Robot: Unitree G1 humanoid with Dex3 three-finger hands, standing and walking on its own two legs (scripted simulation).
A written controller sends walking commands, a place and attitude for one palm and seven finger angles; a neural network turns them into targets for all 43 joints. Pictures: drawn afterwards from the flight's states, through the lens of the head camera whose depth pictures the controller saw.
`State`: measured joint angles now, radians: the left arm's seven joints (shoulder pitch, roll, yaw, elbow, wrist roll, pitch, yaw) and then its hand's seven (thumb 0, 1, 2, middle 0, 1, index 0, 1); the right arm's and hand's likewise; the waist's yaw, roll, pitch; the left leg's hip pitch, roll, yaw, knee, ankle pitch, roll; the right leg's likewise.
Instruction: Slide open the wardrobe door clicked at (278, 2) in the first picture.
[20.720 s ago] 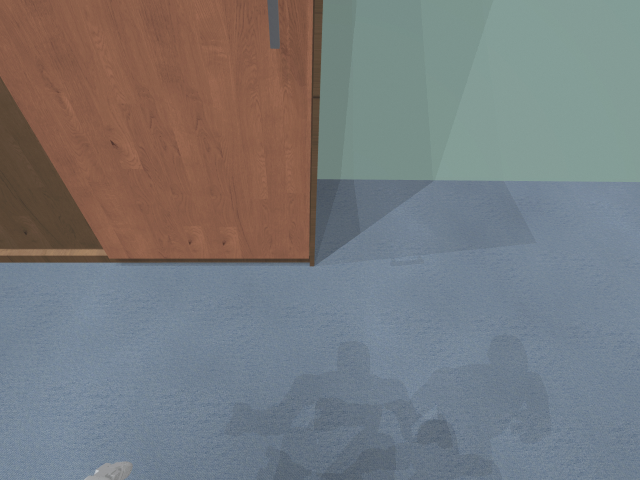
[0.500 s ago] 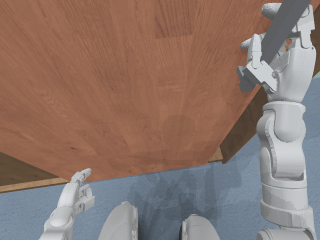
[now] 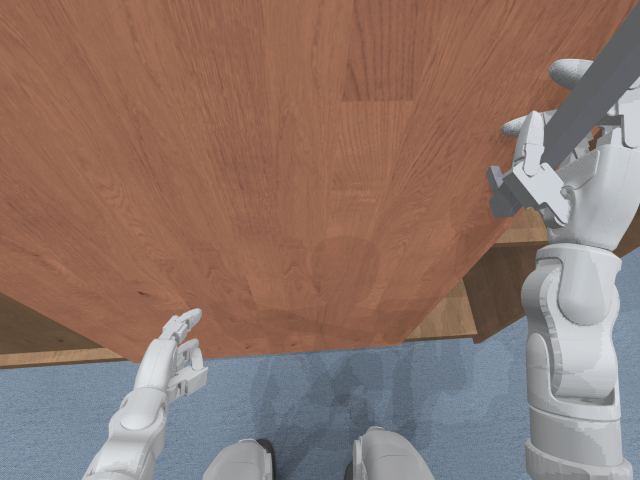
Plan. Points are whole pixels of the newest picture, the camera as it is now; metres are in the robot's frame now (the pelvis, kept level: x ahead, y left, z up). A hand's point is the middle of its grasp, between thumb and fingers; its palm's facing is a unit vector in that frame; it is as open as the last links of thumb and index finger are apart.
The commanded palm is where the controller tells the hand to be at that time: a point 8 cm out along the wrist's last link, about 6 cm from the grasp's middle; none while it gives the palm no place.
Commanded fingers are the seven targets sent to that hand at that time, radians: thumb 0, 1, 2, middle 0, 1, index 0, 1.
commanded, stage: step sideways, sliding the door along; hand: right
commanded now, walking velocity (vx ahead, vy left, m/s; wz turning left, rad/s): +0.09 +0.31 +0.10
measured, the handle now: (563, 105) +0.40 -0.19 +0.24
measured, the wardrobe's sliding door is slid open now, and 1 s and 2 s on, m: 0.25 0.51 0.68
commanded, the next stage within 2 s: stop walking and hold the door there in 1.92 s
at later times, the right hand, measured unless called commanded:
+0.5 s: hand (360, 176) +0.34 -0.02 +0.21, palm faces +0.14 +0.99 -0.03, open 6.8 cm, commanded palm +0.32 +0.00 +0.20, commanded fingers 0.00 -0.90 -0.90 0.45 1.40 0.45 1.40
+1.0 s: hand (204, 183) +0.33 +0.10 +0.21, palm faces +0.02 +1.00 +0.02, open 6.7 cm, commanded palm +0.31 +0.11 +0.19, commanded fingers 0.00 -0.90 -0.90 0.45 1.40 0.45 1.40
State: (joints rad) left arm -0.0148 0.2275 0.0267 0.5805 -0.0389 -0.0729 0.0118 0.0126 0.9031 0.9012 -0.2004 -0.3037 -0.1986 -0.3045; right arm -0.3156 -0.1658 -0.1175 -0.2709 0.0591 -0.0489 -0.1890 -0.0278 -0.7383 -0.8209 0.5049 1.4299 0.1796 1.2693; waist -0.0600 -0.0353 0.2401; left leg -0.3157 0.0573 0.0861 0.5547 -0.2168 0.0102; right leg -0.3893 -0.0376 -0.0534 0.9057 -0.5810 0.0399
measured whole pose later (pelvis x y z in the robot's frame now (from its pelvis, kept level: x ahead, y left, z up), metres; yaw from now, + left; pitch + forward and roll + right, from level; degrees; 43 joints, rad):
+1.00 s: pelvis -0.04 +0.22 +0.01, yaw +3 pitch -2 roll +6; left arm 0.11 0.15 0.01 0.58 -0.03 -0.01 -0.02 0.01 0.90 0.90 -0.20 -0.30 -0.20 -0.30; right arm -0.45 -0.15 0.04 -0.08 0.07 -0.08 -0.11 0.03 -0.76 -0.83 0.44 1.41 0.15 1.24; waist -0.12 -0.04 0.20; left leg -0.48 0.07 0.04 0.95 -0.33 -0.04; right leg -0.23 -0.27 -0.09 0.49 -0.21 0.08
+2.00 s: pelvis -0.05 +0.47 +0.00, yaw +1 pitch -3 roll +3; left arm 0.08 0.21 0.06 0.60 -0.04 0.02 -0.04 0.01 0.90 0.90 -0.20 -0.30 -0.20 -0.30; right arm -0.48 -0.24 -0.13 -0.05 0.07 -0.03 -0.16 -0.01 -0.73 -0.84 0.47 1.41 0.16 1.21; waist -0.10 -0.01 0.22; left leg -0.46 -0.01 0.03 1.14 -0.46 0.00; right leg -0.27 -0.15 -0.09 0.60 -0.27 0.03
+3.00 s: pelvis -0.07 +0.55 +0.01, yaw +11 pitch -1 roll +1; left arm 0.29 0.29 0.01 0.74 -0.05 -0.05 0.10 0.01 0.90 0.90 -0.20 -0.30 -0.20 -0.30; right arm -0.36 -0.59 -0.49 0.55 0.03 -0.18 -0.13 -0.15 -0.62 -0.78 0.46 1.40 0.36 1.38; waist 0.02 -0.04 0.00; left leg -0.24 0.02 0.05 0.45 -0.19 -0.02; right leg -0.31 -0.08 -0.13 0.49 -0.17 -0.01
